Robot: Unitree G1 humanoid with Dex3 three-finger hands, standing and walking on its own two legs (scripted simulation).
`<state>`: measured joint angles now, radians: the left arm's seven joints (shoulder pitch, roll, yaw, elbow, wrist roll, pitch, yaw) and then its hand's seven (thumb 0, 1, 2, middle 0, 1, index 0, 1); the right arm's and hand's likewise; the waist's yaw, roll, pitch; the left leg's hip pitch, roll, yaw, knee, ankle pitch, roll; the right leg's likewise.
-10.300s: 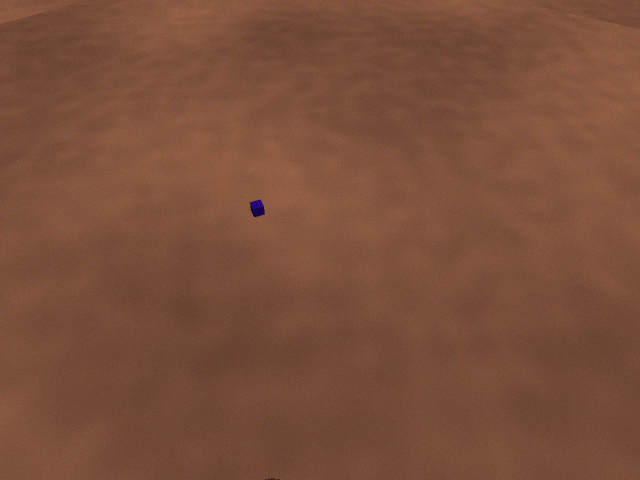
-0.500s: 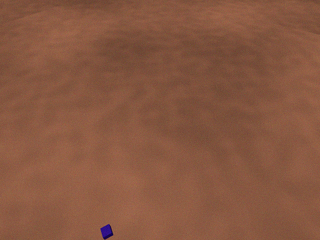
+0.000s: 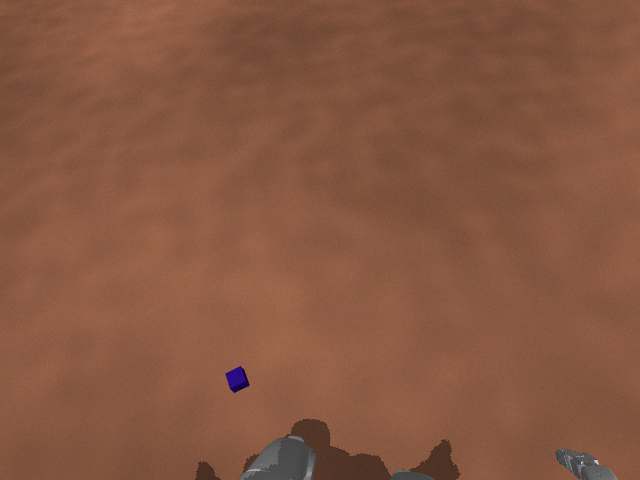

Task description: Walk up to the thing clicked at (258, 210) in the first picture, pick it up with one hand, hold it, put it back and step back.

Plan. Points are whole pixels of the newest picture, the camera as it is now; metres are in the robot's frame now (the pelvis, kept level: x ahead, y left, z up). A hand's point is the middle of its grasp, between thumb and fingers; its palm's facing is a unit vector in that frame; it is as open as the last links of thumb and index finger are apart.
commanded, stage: walk up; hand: left
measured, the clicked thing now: (237, 379) +0.44 +0.33 -0.74
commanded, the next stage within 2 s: stand in 1.38 s
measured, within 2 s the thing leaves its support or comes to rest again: neither
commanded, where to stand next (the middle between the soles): +0.11 +0.02 m, yaw +2 degrees
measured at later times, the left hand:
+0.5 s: hand out of the picture +0.01 +0.34 -0.15, palm faces +0.08 -0.93 -0.35, open 7.3 cm
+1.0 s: hand (130, 472) +0.15 +0.29 -0.14, palm faces +0.00 -0.94 -0.34, open 7.3 cm
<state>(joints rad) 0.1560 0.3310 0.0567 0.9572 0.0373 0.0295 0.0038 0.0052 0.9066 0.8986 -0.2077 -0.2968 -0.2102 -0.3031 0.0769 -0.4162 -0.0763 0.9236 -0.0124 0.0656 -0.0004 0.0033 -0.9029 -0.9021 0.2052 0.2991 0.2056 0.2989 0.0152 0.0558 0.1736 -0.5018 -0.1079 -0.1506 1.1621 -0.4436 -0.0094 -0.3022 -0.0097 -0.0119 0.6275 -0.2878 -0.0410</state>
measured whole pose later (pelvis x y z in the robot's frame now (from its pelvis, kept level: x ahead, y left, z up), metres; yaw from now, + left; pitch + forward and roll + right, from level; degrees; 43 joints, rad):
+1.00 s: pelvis +0.03 +0.04 +0.00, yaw +2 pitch -2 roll +1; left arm 0.07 0.34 0.00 0.96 0.00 -0.01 -0.01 0.01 0.91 0.90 -0.21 -0.30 -0.21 -0.30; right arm 0.14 -0.35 -0.01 1.00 0.00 -0.01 0.00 0.00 -0.90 -0.90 0.21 0.30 0.21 0.30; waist -0.01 0.00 0.10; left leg -0.19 0.02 0.02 0.56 -0.32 -0.02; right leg -0.30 -0.01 0.03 0.56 -0.22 0.00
